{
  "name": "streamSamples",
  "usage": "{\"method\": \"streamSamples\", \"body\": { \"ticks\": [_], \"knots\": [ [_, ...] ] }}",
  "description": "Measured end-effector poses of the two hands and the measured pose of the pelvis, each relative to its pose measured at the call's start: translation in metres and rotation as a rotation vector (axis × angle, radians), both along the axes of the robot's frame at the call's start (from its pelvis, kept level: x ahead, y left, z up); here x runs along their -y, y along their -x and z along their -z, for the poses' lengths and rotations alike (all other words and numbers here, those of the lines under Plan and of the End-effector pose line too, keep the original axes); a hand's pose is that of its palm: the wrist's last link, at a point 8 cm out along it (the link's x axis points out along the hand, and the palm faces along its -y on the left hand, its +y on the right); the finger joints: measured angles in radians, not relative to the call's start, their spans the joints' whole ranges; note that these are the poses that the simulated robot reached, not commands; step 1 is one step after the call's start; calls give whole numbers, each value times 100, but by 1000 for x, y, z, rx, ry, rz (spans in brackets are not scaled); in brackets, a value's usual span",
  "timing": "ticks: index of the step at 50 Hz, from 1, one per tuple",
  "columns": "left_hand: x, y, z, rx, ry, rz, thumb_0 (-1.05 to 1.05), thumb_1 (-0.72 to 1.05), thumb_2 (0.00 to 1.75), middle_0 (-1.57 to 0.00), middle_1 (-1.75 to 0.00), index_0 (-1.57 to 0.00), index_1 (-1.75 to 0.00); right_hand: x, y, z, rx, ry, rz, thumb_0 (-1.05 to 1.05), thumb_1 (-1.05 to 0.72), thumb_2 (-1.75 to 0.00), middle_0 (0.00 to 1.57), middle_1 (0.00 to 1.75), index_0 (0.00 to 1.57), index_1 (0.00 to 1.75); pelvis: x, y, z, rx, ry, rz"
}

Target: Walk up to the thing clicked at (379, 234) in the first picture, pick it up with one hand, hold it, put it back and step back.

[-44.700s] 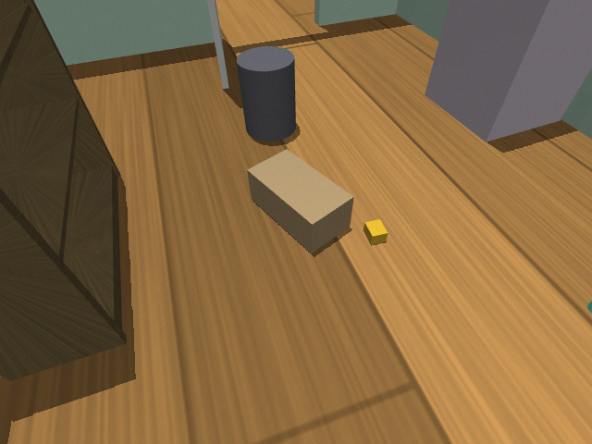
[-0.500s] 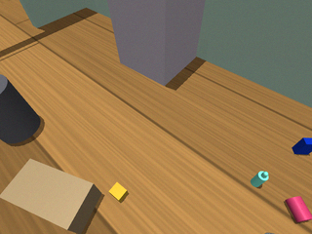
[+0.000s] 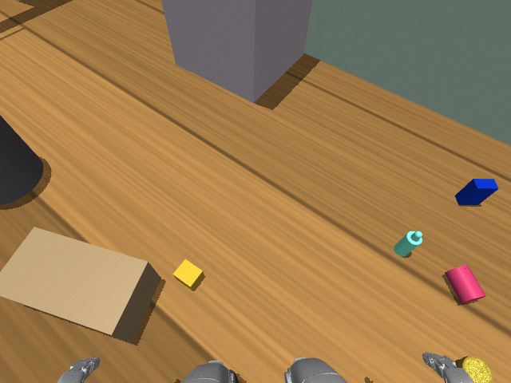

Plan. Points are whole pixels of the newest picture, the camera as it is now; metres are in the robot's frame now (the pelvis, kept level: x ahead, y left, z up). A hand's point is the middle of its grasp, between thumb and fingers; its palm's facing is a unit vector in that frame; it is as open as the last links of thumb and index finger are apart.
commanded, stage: step back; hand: left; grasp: from above
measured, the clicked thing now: (189, 274) +0.50 +0.25 -0.73
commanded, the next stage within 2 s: none
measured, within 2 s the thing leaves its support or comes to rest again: neither
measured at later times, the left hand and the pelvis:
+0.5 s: hand out of the picture +0.00 +0.29 -0.15, palm faces +0.05 -0.93 -0.36, open 7.4 cm; pelvis -0.12 +0.02 +0.00, yaw +3 degrees
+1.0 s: hand out of the picture -0.21 +0.25 -0.13, palm faces -0.03 -0.91 -0.41, open 7.4 cm; pelvis -0.28 -0.02 +0.00, yaw -3 degrees
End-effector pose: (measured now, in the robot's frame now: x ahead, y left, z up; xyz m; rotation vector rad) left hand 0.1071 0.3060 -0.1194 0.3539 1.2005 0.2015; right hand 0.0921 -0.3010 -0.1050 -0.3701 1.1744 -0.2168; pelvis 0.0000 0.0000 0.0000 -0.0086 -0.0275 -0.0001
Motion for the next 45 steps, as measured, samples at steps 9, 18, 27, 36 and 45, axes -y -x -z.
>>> {"method": "streamSamples", "body": {
  "ticks": [9, 18, 27, 36, 45],
  "knots": [
    [14, 56, -18, 19, -24, 4, 0, 90, 89, -20, -30, -20, -30, 14, 26, 13, 26, -48, 17, 1, -90, -90, 21, 30, 20, 30, 11, 36, 0, 25, -20, 15],
    [-4, 80, -27, 103, -36, -2, 1, 90, 89, -20, -30, -21, -30, 11, 79, 4, -35, 12, -29, 1, -91, -90, 21, 30, 20, 30, -5, 82, -3, -14, -10, -35],
    [-25, 132, -7, 96, 23, -51, 0, 90, 89, -20, -30, -20, -30, -20, 136, -17, -36, 33, -67, 1, -90, -90, 21, 30, 20, 30, -20, 133, -6, 20, 22, -62],
    [-25, 215, -3, -9, 14, -38, 0, 90, 89, -20, -30, -20, -30, -15, 158, -31, 87, 47, -51, 1, -90, -90, 21, 30, 21, 30, -15, 184, -8, 7, 17, 12],
    [3, 285, -7, -28, -28, 4, 1, 90, 89, -20, -30, -20, -30, 24, 219, 0, 142, 8, -13, 0, -90, -90, 21, 30, 20, 30, 10, 254, 10, 38, 24, 47]
  ]
}}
